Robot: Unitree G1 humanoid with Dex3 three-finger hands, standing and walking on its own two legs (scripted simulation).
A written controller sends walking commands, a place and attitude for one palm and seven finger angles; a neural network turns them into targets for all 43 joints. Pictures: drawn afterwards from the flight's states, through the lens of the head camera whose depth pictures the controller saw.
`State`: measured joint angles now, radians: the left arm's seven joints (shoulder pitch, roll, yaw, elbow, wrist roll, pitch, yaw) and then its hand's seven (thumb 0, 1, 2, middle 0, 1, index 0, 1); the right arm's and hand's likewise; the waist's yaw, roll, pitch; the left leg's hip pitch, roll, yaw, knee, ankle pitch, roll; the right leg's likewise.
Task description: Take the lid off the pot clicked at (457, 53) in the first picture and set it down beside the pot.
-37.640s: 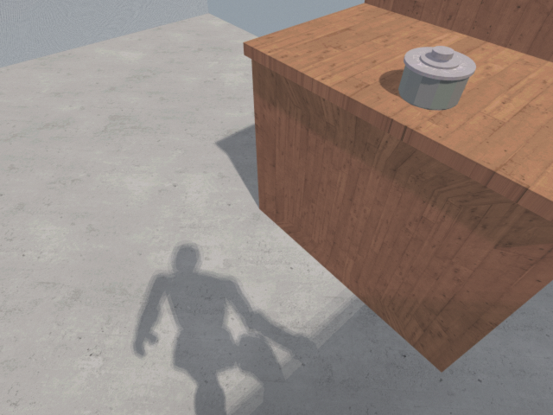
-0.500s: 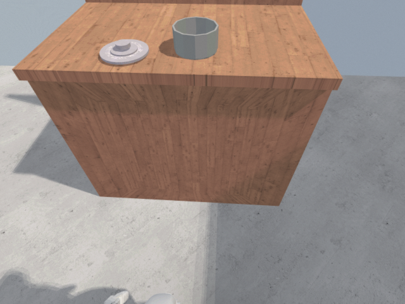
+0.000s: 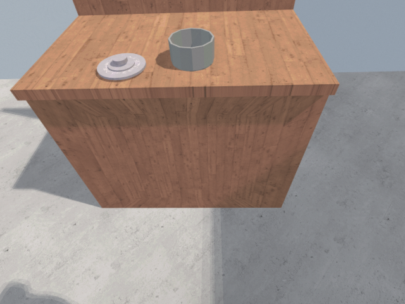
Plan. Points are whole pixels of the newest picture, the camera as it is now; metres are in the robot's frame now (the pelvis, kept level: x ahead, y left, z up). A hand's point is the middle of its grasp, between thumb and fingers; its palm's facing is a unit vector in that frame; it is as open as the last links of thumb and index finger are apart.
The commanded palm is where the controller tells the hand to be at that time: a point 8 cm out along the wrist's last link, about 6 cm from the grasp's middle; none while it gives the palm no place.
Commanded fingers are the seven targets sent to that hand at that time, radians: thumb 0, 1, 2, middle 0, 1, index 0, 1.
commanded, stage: stop stepping back and stand still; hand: left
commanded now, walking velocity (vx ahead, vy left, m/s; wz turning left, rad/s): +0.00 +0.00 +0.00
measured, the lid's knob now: (119, 59) +0.81 +0.30 +0.08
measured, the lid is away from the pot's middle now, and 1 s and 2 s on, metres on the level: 0.24 0.24 0.24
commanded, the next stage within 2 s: let the arm hang, fingers relaxed in 0.04 s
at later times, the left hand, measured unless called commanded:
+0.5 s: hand out of the picture -0.02 +0.16 -0.17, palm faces +0.03 -0.98 -0.18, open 7.3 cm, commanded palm none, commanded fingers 0.00 0.90 0.90 -0.20 -0.30 -0.20 -0.30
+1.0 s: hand out of the picture -0.01 +0.15 -0.17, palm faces +0.03 -0.98 -0.18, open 7.3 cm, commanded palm none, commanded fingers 0.00 0.90 0.90 -0.20 -0.30 -0.20 -0.30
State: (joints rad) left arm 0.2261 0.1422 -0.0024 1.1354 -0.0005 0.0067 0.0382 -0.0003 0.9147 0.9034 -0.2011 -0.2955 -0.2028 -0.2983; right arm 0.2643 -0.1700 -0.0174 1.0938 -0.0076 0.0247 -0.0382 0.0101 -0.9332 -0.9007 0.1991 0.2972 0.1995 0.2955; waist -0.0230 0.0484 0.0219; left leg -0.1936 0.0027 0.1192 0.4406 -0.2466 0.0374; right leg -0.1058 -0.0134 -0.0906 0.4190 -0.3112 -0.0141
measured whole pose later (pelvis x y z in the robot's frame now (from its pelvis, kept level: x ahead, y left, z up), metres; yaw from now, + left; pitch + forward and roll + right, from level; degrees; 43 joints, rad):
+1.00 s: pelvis +0.00 -0.01 +0.00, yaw +0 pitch +0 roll +0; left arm 0.29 0.11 0.00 1.18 0.00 -0.01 0.05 0.00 0.91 0.90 -0.20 -0.30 -0.20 -0.30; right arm 0.30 -0.12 -0.02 1.15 -0.01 0.01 -0.05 0.00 -0.91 -0.90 0.20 0.30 0.20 0.30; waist -0.02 0.02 0.00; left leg -0.18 0.01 0.12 0.41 -0.23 0.03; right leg -0.09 -0.01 -0.09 0.39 -0.30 -0.02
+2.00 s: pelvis +0.00 -0.03 +0.00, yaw +0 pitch +0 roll +1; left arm 0.29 0.11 0.00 1.16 0.00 -0.01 0.05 0.00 0.91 0.90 -0.20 -0.30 -0.20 -0.30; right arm 0.28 -0.13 -0.02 1.15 -0.01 0.01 -0.05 0.00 -0.91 -0.90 0.20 0.30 0.20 0.30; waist -0.02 0.01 0.01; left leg -0.17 0.03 0.11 0.40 -0.23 0.00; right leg -0.08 0.02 -0.10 0.38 -0.30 -0.05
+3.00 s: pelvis +0.00 -0.01 +0.00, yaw -1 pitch +0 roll +0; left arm 0.29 0.13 0.00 1.15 0.00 -0.01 0.04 0.00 0.91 0.90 -0.20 -0.30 -0.20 -0.30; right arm 0.28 -0.13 -0.02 1.15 -0.01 0.01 -0.05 0.00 -0.91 -0.90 0.20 0.30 0.20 0.30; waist -0.02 0.00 0.02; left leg -0.17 0.02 0.12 0.39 -0.22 0.02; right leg -0.08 0.01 -0.09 0.37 -0.28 -0.03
